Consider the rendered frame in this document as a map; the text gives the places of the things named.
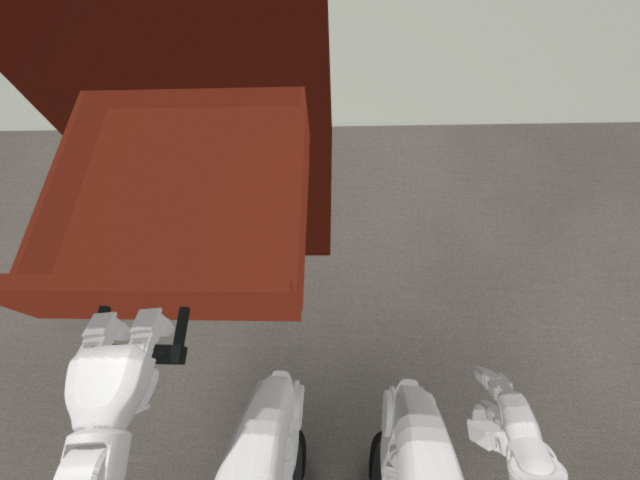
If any robot left shin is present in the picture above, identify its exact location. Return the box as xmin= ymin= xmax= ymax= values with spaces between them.
xmin=254 ymin=370 xmax=299 ymax=480

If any robot right shin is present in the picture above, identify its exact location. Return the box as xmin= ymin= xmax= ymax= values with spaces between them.
xmin=380 ymin=379 xmax=436 ymax=480

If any left robot forearm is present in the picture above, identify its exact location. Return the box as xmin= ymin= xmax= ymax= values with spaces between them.
xmin=53 ymin=428 xmax=132 ymax=480

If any drawer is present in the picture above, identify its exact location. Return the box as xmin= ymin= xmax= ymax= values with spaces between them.
xmin=0 ymin=86 xmax=310 ymax=322

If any left robot hand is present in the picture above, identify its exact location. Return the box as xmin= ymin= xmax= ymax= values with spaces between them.
xmin=65 ymin=308 xmax=175 ymax=431

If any right robot forearm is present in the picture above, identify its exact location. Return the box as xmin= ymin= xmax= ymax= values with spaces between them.
xmin=506 ymin=437 xmax=568 ymax=480

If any cabinet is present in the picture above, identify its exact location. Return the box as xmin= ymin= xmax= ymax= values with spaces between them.
xmin=0 ymin=0 xmax=332 ymax=255

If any handle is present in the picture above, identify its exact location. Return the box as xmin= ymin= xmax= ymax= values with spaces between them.
xmin=93 ymin=306 xmax=190 ymax=365

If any right robot hand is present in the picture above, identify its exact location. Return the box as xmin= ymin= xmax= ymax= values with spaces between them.
xmin=467 ymin=366 xmax=543 ymax=457

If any robot shin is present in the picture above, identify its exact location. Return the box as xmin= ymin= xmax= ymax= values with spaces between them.
xmin=254 ymin=370 xmax=299 ymax=480
xmin=380 ymin=379 xmax=436 ymax=480

